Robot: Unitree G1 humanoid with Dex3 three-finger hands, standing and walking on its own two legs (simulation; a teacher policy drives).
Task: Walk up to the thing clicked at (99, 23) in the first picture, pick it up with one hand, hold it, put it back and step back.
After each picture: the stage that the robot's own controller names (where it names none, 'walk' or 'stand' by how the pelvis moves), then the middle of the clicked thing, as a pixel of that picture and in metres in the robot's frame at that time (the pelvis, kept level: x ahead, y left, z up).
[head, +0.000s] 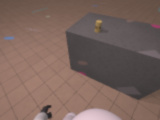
stand; (98, 26) +0.95 -0.03 +0.07
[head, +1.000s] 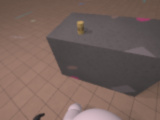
walk; (80, 28) +0.83 +0.19 +0.09
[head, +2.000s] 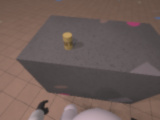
stand; (68, 41) +0.53 +0.21 +0.11
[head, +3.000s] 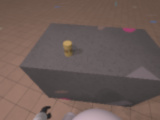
stand; (68, 48) +0.52 +0.21 +0.07
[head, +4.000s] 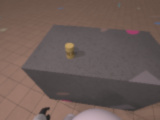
stand; (70, 51) +0.50 +0.19 +0.07
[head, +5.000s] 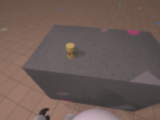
stand; (70, 51) +0.50 +0.19 +0.07
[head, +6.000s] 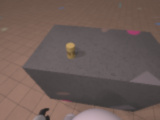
stand; (70, 51) +0.50 +0.19 +0.07
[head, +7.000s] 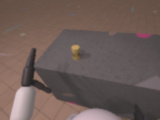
rise first; (76, 52) +0.51 +0.19 +0.08
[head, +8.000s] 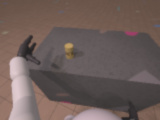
go down; (69, 51) +0.52 +0.18 +0.08
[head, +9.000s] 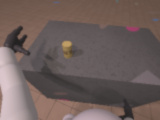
go down; (67, 50) +0.49 +0.18 +0.08
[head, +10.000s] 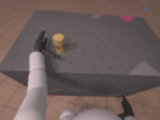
close in; (59, 44) +0.49 +0.19 +0.10
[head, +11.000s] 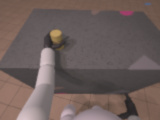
close; (57, 40) +0.51 +0.20 +0.12
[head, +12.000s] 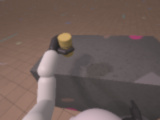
lift; (66, 45) +0.35 +0.15 +0.29
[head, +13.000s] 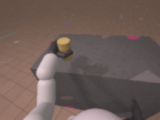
lift; (65, 49) +0.34 +0.17 +0.26
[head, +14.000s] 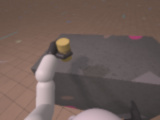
hold; (64, 50) +0.33 +0.17 +0.26
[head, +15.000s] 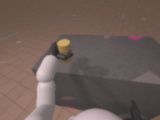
hold; (65, 51) +0.33 +0.17 +0.26
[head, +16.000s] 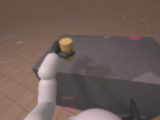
crouch; (67, 50) +0.34 +0.16 +0.27
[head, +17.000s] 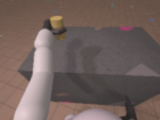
crouch; (58, 28) +0.48 +0.19 +0.29
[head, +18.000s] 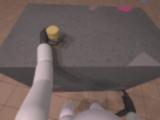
lower; (54, 37) +0.52 +0.19 +0.14
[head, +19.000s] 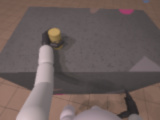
lower; (56, 39) +0.51 +0.19 +0.13
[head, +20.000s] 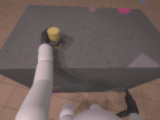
lower; (55, 38) +0.52 +0.20 +0.13
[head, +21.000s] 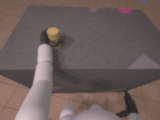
lower; (54, 38) +0.51 +0.20 +0.13
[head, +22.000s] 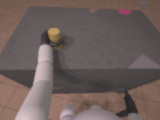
open; (55, 39) +0.52 +0.20 +0.13
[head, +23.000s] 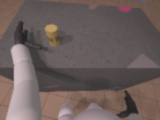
rise; (53, 36) +0.52 +0.20 +0.13
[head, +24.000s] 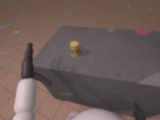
sink last; (74, 49) +0.51 +0.18 +0.10
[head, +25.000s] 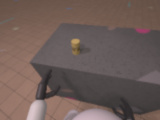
stand; (75, 47) +0.53 +0.18 +0.09
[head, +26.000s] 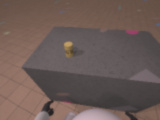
stand; (69, 49) +0.52 +0.20 +0.09
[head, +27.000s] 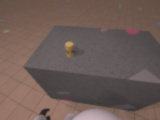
stand; (69, 49) +0.53 +0.20 +0.07
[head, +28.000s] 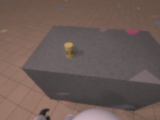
stand; (69, 50) +0.51 +0.20 +0.07
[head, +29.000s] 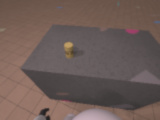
stand; (69, 50) +0.51 +0.20 +0.07
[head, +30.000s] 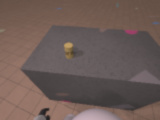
stand; (69, 51) +0.51 +0.20 +0.07
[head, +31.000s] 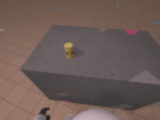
walk; (69, 51) +0.50 +0.20 +0.07
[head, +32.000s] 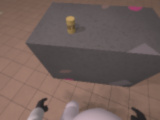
walk; (70, 25) +0.68 +0.22 +0.10
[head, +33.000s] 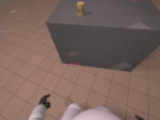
walk; (80, 9) +0.99 +0.19 +0.10
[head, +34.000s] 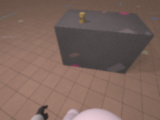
stand; (82, 18) +1.15 +0.21 +0.09
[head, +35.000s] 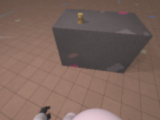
stand; (80, 18) +1.13 +0.20 +0.07
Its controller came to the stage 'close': yes
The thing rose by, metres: 0.21
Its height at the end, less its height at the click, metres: +0.00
